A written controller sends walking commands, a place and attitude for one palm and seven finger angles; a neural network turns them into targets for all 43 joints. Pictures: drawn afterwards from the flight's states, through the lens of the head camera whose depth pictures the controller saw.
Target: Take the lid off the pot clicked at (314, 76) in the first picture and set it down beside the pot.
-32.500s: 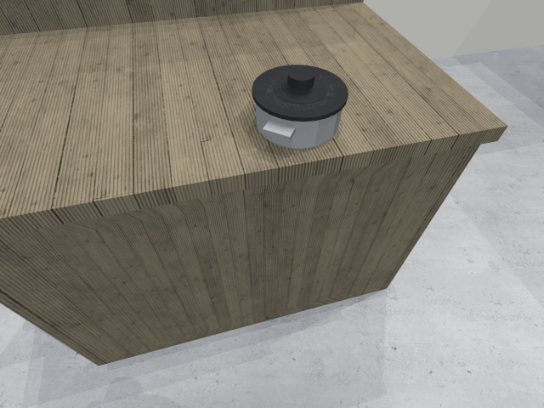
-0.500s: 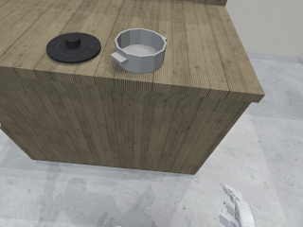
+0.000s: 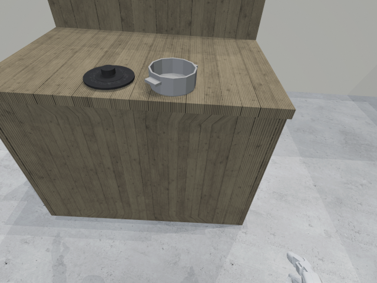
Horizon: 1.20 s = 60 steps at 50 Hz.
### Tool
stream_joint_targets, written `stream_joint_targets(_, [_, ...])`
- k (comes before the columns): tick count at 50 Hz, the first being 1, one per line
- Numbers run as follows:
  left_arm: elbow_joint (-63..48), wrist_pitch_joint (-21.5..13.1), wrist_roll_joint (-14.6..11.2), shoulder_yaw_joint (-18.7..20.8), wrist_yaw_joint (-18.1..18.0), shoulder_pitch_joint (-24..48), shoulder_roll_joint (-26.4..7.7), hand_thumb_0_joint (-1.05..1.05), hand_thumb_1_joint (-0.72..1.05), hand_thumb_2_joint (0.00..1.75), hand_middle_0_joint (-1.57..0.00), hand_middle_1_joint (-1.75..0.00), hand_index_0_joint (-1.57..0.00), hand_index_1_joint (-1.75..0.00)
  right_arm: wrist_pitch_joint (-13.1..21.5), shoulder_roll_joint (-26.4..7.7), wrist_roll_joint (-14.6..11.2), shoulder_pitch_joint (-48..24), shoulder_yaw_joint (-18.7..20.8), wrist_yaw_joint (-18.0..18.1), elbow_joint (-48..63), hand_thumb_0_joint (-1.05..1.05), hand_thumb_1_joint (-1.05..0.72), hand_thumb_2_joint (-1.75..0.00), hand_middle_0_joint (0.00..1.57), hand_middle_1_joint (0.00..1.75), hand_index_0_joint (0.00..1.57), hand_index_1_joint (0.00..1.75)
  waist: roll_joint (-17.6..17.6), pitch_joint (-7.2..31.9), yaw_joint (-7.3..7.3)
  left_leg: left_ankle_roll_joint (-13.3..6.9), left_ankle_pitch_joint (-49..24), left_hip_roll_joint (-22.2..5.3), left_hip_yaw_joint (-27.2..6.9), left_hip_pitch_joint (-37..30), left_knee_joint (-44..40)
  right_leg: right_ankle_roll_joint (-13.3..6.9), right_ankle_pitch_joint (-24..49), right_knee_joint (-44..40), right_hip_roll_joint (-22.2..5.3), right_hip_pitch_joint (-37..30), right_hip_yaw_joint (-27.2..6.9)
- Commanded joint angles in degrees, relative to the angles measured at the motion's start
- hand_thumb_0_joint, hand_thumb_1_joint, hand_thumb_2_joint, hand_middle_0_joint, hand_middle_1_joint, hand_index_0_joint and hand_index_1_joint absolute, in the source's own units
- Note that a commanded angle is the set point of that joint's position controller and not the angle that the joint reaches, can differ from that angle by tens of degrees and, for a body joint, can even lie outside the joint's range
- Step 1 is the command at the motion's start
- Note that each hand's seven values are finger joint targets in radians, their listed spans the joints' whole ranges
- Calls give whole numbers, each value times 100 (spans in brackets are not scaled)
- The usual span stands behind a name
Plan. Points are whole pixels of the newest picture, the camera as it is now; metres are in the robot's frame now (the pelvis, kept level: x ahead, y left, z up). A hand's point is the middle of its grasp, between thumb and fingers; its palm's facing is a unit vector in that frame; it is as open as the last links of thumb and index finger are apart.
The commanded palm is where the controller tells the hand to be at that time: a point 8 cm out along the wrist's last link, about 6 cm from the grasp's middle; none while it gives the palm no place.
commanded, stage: stop stepping back and stand still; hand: left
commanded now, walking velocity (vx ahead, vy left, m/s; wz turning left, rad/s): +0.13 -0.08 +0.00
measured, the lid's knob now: (108, 70) +0.78 +0.32 +0.11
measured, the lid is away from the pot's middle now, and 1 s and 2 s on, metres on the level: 0.23 0.23 0.23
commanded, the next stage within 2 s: let the arm hang, fingers relaxed in 0.28 s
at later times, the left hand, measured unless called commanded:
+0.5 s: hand (72, 204) +0.25 +0.25 +0.07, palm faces +0.33 -0.87 -0.38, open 7.4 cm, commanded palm none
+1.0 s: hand out of the picture +0.01 +0.17 -0.16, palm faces +0.07 -0.96 -0.27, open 7.3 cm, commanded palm none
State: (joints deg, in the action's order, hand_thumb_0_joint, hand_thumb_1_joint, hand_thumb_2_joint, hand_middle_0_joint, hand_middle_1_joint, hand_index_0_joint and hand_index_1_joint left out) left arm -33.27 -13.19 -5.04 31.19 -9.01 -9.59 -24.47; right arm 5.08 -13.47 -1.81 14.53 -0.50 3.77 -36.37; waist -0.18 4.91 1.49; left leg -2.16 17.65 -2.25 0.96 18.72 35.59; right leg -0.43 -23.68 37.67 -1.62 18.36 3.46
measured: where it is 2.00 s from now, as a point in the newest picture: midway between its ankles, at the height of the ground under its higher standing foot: outside the picture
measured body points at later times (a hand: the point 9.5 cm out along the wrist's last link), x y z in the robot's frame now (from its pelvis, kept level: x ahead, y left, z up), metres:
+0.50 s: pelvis -0.01 -0.01 -0.01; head -0.04 -0.05 +0.44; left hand +0.23 +0.29 +0.10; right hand +0.13 -0.27 -0.13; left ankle +0.03 +0.12 -0.73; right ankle +0.00 -0.13 -0.69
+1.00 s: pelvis +0.02 -0.03 +0.01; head +0.07 -0.04 +0.46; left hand +0.01 +0.22 -0.14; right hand +0.00 -0.24 -0.16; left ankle +0.00 +0.09 -0.73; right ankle +0.01 -0.14 -0.73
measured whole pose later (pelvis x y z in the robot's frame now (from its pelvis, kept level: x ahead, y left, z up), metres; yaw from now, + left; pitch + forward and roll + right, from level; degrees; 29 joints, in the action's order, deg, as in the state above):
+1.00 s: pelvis +0.02 -0.03 +0.01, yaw +4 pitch +1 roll +0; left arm 61.2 0.6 0.1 1.4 -1.6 -15.9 -11.1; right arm -0.4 -6.4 0.4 19.5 1.8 1.7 -60.5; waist -1.8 -4.1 1.1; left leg 0.3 16.4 -1.2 1.7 13.4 28.7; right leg -1.1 -16.9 28.7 1.5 13.1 -1.3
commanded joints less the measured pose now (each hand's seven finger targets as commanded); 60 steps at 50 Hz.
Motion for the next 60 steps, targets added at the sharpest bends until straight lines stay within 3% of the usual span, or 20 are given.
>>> stream_joint_targets(1, [-1687, -241, 72, 425, 35, -119, -1315, 0, 90, 90, -20, -30, -20, -30, 580, -466, 57, -837, 232, -59, 1147, 0, -90, -90, 20, 30, 20, 30, -1466, -434, 84, -947, 3292, -1673, -3025, 487, -2961, 1, -371, 2351, 251, 1084, -453])
stream_joint_targets(6, [-2799, -300, 167, 841, -112, -1471, -1624, 0, 90, 90, -20, -30, -20, -30, 543, -473, 201, -978, 138, -122, 1134, 0, -90, -90, 20, 30, 20, 30, -1487, 154, -172, -235, 2227, -807, -833, 1387, -1844, -102, -158, -673, 284, -1630, 174])
stream_joint_targets(7, [-2678, -314, 231, 907, -125, -1576, -1655, 0, 90, 90, -20, -30, -20, -30, 486, -473, 230, -854, 185, -109, 1098, 0, -90, -90, 20, 30, 20, 30, -934, 245, -193, -109, 1983, -402, -410, 1761, -809, -309, -263, -1222, 21, -2090, -296])
stream_joint_targets(9, [-2571, -383, 152, 1185, -121, -847, -1984, 0, 90, 90, -20, -30, -20, -30, 415, -468, 233, -600, 294, -93, 945, 0, -90, -90, 20, 30, 20, 30, 840, 239, -73, 128, 848, 223, 94, 2113, 2217, -1233, 179, -2573, -1960, -1684, -3374])
stream_joint_targets(10, [-2325, -443, 184, 1141, -147, -450, -1859, 0, 90, 90, -20, -30, -20, -30, 420, -477, 224, -510, 316, -130, 792, 0, -90, -90, 20, 30, 20, 30, 530, 382, 6, 157, 868, 63, -214, 1886, 2811, -1373, 299, -2650, -2190, -1337, -3395])
stream_joint_targets(16, [-220, -309, 123, 291, 18, 291, -987, 0, 90, 90, -20, -30, -20, -30, 384, -446, 35, -704, 235, 67, 694, 0, -90, -90, 20, 30, 20, 30, 188, -846, 72, -35, 479, -58, 148, -682, -634, -519, -843, -1892, -875, 794, -974])
stream_joint_targets(17, [-279, -333, 116, 267, 24, 303, -996, 0, 90, 90, -20, -30, -20, -30, 448, -520, 11, -736, 261, 77, 762, 0, -90, -90, 20, 30, 20, 30, -13, -887, 7, -163, 728, -258, -251, -546, -951, -351, -557, -1623, -586, 595, -793])
stream_joint_targets(18, [3893, 847, 815, -2135, 760, -1173, 592, 0, 90, 90, -20, -30, -20, -30, 532, -1557, 189, 290, 767, -404, -781, 0, -90, -90, 20, 30, 20, 30, -638, -679, 432, -419, -1403, -879, -1194, -354, -190, -129, 817, 795, -533, 1416, -3])
stream_joint_targets(19, [3819, 1397, 706, -2169, 866, -1242, 1065, 0, 90, 90, -20, -30, -20, -30, 114, -1184, 180, 319, 724, -380, -466, 0, -90, -90, 20, 30, 20, 30, -836, -377, 270, -824, -2684, -1215, -2212, -515, -974, 64, -121, 1799, 251, 1603, -16])
stream_joint_targets(21, [3842, 1464, 737, -2343, 895, -537, 1160, 0, 90, 90, -20, -30, -20, -30, 26, -1107, 376, 546, 643, -261, -468, 0, -90, -90, 20, 30, 20, 30, -213, -88, 402, -1394, -1447, -1766, -3520, -122, -1620, 132, -1197, 3134, 245, 1933, -874])
stream_joint_targets(25, [5577, 1448, 673, -2437, 956, -604, 762, 0, 90, 90, -20, -30, -20, -30, -268, -971, 531, -409, 482, -249, -355, 0, -90, -90, 20, 30, 20, 30, 500, -333, -404, -378, -1264, -850, -1173, 1011, -677, 25, -219, 532, 122, -254, -536])
stream_joint_targets(27, [6310, 1398, 698, -2416, 862, -836, -30, 0, 90, 90, -20, -30, -20, -30, -414, -340, 322, -241, 427, -257, -420, 0, -90, -90, 20, 30, 20, 30, 2122, -621, -383, 226, 1167, 587, -35, 1852, 1471, -449, -314, -2251, -1497, -629, -3467])
stream_joint_targets(29, [6799, 1413, 679, -2612, 872, -165, -161, 0, 90, 90, -20, -30, -20, -30, -515, -384, 301, 95, 486, -365, -728, 0, -90, -90, 20, 30, 20, 30, 268, -732, 42, 172, 1216, 401, -91, 883, 2476, -974, -1633, -2597, -1462, 610, -3467])
stream_joint_targets(32, [7564, 1328, 663, -2668, 741, 159, 402, 0, 90, 90, -20, -30, -20, -30, -547, -418, 254, 326, 486, -300, -1071, 0, -90, -90, 20, 30, 20, 30, 870, -826, 207, 51, 1003, 19, -454, 473, 2064, -1071, -205, -2345, -1128, 773, -2839])
stream_joint_targets(34, [7718, 1297, 662, -2498, 694, -130, 748, 0, 90, 90, -20, -30, -20, -30, -499, -10, 307, 910, 467, -252, -1370, 0, -90, -90, 20, 30, 20, 30, -27, -312, 331, 7, 341, -25, -311, -719, -112, -871, 1005, -1478, -898, 560, -2145])
stream_joint_targets(36, [7983, 1336, 495, -2667, 795, -659, 1075, 0, 90, 90, -20, -30, -20, -30, -426, -323, 361, 945, 458, -173, -1466, 0, -90, -90, 20, 30, 20, 30, -1645, -174, 27, -496, -810, -1093, -1784, -1151, -1541, -236, 707, -84, 212, 830, -811])
stream_joint_targets(42, [8763, 1288, 486, -2861, 838, -715, 1073, 0, 90, 90, -20, -30, -20, -30, -396, -196, 273, 839, 377, -59, -1889, 0, -90, -90, 20, 30, 20, 30, -575, 95, -176, -473, -3721, -948, -742, -1095, -1071, -45, 918, -715, 158, -550, -458])
stream_joint_targets(45, [9037, 1234, 484, -2890, 722, -779, 731, 0, 90, 90, -20, -30, -20, -30, -430, 51, 176, 956, 349, -144, -2036, 0, -90, -90, 20, 30, 20, 30, -160, -287, -42, 20, -1196, -270, -239, -502, -1007, -295, 2479, -1388, -503, -991, -996])
stream_joint_targets(48, [9262, 1219, 518, -2895, 664, -905, 863, 0, 90, 90, -20, -30, -20, -30, -440, 166, 209, 955, 364, -146, -2225, 0, -90, -90, 20, 30, 20, 30, 499, -265, -46, 32, -1545, -238, -102, -679, -868, -320, 3224, -1305, -407, -1151, -1046])
stream_joint_targets(60, [9371, 1263, 548, -2845, 639, -654, 1007, 0, 90, 90, -20, -30, -20, -30, -488, 217, 251, 722, 394, -148, -2488, 0, -90, -90, 20, 30, 20, 30, -50, -747, -57, -5, -1215, -333, -186, -838, -1185, -293, 2180, -1478, -224, -663, -990])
